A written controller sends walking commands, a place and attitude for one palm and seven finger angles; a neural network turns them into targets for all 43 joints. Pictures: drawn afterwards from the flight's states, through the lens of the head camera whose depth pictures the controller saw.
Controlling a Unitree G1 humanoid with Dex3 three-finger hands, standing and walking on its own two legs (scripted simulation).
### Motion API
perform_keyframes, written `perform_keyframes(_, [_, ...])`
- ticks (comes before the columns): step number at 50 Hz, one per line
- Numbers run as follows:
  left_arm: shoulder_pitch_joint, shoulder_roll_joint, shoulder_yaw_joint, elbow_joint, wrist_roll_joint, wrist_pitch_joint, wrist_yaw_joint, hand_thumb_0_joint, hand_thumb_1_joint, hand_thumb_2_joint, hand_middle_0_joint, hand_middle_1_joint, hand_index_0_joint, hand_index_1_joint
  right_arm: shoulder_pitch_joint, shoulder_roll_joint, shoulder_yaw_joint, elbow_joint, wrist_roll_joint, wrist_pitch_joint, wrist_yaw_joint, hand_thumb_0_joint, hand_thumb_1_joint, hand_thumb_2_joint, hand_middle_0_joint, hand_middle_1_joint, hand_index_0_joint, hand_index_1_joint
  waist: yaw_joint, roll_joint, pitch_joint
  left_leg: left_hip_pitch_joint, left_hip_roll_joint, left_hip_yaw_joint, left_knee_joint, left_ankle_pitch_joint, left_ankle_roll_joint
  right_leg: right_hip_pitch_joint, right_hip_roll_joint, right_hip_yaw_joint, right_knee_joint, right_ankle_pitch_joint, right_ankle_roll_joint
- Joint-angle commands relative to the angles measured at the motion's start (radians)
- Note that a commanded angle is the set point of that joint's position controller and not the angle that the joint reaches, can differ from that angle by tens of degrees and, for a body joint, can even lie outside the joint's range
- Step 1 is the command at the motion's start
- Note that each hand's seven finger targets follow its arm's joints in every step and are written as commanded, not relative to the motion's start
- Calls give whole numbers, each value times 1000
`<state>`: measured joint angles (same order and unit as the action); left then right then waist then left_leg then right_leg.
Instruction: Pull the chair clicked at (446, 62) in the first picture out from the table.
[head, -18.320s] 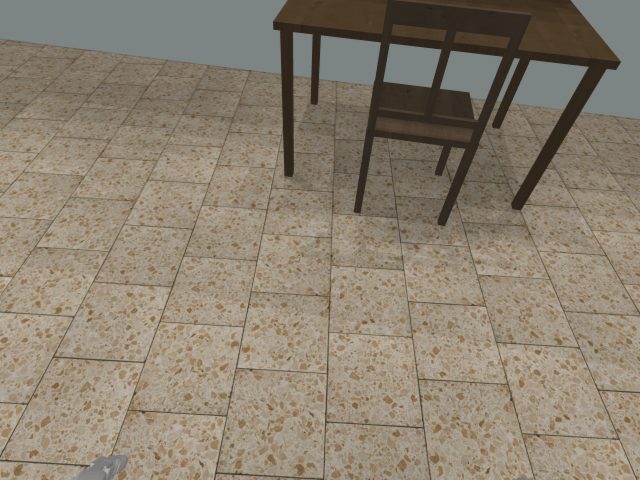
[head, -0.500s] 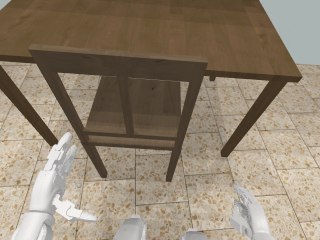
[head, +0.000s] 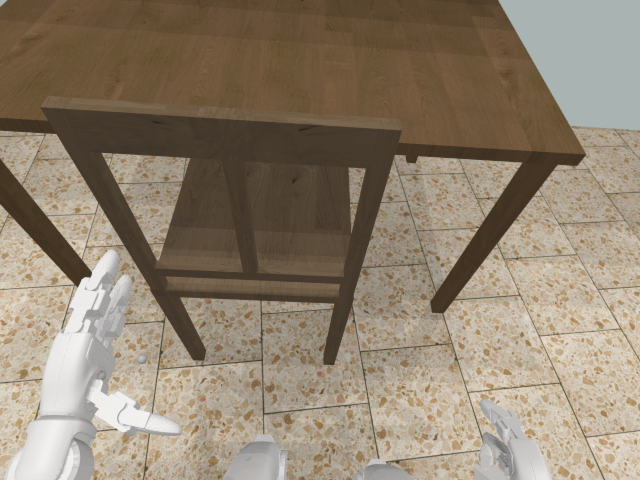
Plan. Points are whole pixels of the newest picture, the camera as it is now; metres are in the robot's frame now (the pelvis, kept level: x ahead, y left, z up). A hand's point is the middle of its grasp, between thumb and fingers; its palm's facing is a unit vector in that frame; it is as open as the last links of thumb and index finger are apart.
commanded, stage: raise the hand toward the chair's back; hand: left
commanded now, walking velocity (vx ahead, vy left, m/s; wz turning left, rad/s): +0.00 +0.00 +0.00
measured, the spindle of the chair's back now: (243, 222) +0.49 +0.14 -0.03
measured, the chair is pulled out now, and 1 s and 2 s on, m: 0.00 0.00 0.00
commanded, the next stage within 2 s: aim the fingers beside a spindle in 0.20 s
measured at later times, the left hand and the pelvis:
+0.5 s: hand (179, 351) +0.26 +0.17 +0.03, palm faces +0.01 -1.00 -0.04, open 16.9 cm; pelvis +0.01 -0.02 +0.00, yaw +0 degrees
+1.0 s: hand (215, 334) +0.28 +0.14 +0.02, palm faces +0.01 -1.00 -0.05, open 16.9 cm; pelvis +0.01 -0.03 -0.02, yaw +0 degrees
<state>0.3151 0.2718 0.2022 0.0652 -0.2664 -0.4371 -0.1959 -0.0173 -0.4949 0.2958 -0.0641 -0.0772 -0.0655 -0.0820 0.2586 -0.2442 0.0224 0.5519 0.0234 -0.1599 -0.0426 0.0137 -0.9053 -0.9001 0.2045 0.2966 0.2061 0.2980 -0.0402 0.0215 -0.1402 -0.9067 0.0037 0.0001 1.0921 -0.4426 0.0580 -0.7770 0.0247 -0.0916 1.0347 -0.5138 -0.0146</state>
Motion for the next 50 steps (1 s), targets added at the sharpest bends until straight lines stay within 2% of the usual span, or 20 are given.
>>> perform_keyframes(1, [-70,117,54,-130,-11,-55,-16,0,-500,300,-60,-80,-60,-80,-61,-155,-65,-145,2,-43,-3,0,-900,-900,200,300,200,300,4,68,-182,251,22,-92,-189,112,-40,-31,9,13,-128,90,-13])
perform_keyframes(2, [-68,115,45,-138,-12,-43,-29,0,-500,300,-60,-80,-60,-80,-63,-156,-65,-152,5,-41,-4,0,-900,-900,200,300,200,300,9,94,-191,264,21,-90,-194,114,-41,-23,8,14,-133,92,-14])
perform_keyframes(3, [-65,125,50,-159,-17,-34,-39,0,-500,300,-60,-80,-60,-80,-59,-156,-67,-157,7,-41,-6,0,-900,-900,200,300,200,300,13,87,-223,281,21,-88,-194,146,-39,4,7,16,-137,117,-14])
perform_keyframes(7, [-72,144,71,-229,-29,-22,-36,0,-500,300,-60,-80,-60,-80,-58,-146,-67,-164,10,-37,-14,0,-900,-900,200,300,200,300,16,79,-264,313,21,-79,-186,215,-31,41,9,20,-147,169,-9])
perform_keyframes(9, [-84,161,93,-237,-30,-36,-16,0,-500,300,-60,-80,-60,-80,-60,-141,-64,-149,5,-39,-17,0,-900,-900,200,300,200,300,14,72,-244,300,22,-79,-178,223,-31,37,11,20,-143,173,-9])
perform_keyframes(14, [-86,123,76,-151,-17,-60,-4,0,-500,300,-60,-80,-60,-80,-60,-138,-65,-129,-1,-37,-11,0,-900,-900,200,300,200,300,-1,45,-194,262,21,-74,-152,221,-32,-4,11,21,-127,183,-7])
perform_keyframes(16, [-85,92,38,-135,-15,-51,-24,0,-500,300,-60,-80,-60,-80,-56,-140,-65,-138,1,-35,-7,0,-900,-900,200,300,200,300,-4,56,-207,268,18,-68,-145,232,-31,0,6,23,-124,207,-6])
perform_keyframes(20, [-70,96,30,-125,-20,-24,-55,0,-500,300,-60,-80,-60,-80,-55,-144,-68,-148,6,-27,-8,0,-900,-900,200,300,200,300,1,25,-245,255,14,-58,-130,263,-24,47,4,38,-126,267,-2])
perform_keyframes(24, [-108,131,62,-182,-16,-50,-27,0,-500,300,-60,-80,-60,-80,-59,-138,-69,-143,1,-25,-11,0,-900,-900,200,300,200,300,7,32,-266,254,15,-54,-115,291,-23,55,2,43,-110,293,-3])
perform_keyframes(28, [-126,93,36,-179,0,-93,16,0,-500,300,-60,-80,-60,-80,-65,-127,-68,-135,-7,-28,-2,0,-900,-900,200,300,200,300,7,68,-255,251,16,-53,-102,269,-27,3,0,43,-93,257,-5])
perform_keyframes(29, [-128,110,45,-163,7,-95,23,0,-500,300,-60,-80,-60,-80,-67,-130,-69,-128,-9,-25,0,0,-900,-900,200,300,200,300,6,61,-251,234,17,-51,-94,272,-25,5,1,48,-89,266,-5])
perform_keyframes(30, [-124,91,33,-139,7,-92,22,0,-500,300,-60,-80,-60,-80,-67,-129,-68,-129,-10,-23,3,0,-900,-900,200,300,200,300,2,40,-247,218,14,-48,-91,256,-25,9,-1,51,-88,266,-3])
perform_keyframes(31, [-110,107,54,-118,10,-91,23,0,-500,300,-60,-80,-60,-80,-65,-133,-72,-127,-8,-17,5,0,-900,-900,200,300,200,300,10,25,-253,207,14,-45,-90,258,-26,21,-1,55,-87,277,-3])
perform_keyframes(32, [-105,85,26,-117,11,-87,16,0,-500,300,-60,-80,-60,-80,-70,-134,-71,-135,-9,-14,7,0,-900,-900,200,300,200,300,8,35,-271,202,10,-39,-82,258,-24,29,-4,62,-84,290,0])
perform_keyframes(34, [-81,93,37,-84,12,-68,9,0,-500,300,-60,-80,-60,-80,-70,-134,-73,-136,-5,-3,8,0,-900,-900,200,300,200,300,13,18,-269,182,10,-34,-80,257,-23,49,-4,71,-88,304,2])
perform_keyframes(39, [-193,98,24,-114,3,-77,7,0,-500,300,-60,-80,-60,-80,-70,-137,-69,-136,-3,2,2,0,-900,-900,200,300,200,300,-8,0,-269,154,12,-35,-63,220,-17,39,-8,89,-94,273,8])
perform_keyframes(42, [-220,80,7,-128,8,-109,22,0,-500,300,-60,-80,-60,-80,-70,-132,-68,-130,-5,-6,2,0,-900,-900,200,300,200,300,-4,41,-285,171,12,-37,-60,222,-20,16,-7,83,-80,256,2])
perform_keyframes(47, [-272,76,-8,-40,28,-114,40,0,-500,300,-60,-80,-60,-80,-69,-138,-67,-115,-9,2,9,0,-900,-900,200,300,200,300,-14,14,-261,114,10,-37,-38,168,-19,-19,-11,103,-78,200,6])
perform_keyframes(49, [-268,88,8,6,34,-99,42,0,-500,300,-60,-80,-60,-80,-65,-141,-69,-116,-8,11,10,0,-900,-900,200,300,200,300,-13,-28,-263,85,11,-34,-30,155,-17,-9,-11,116,-80,189,10])
perform_keyframes(50, [-282,77,1,12,32,-94,38,0,-500,300,-60,-80,-60,-80,-68,-139,-69,-119,-6,15,11,0,-900,-900,200,300,200,300,-10,-9,-271,84,9,-28,-28,153,-18,-5,-15,121,-80,191,10])
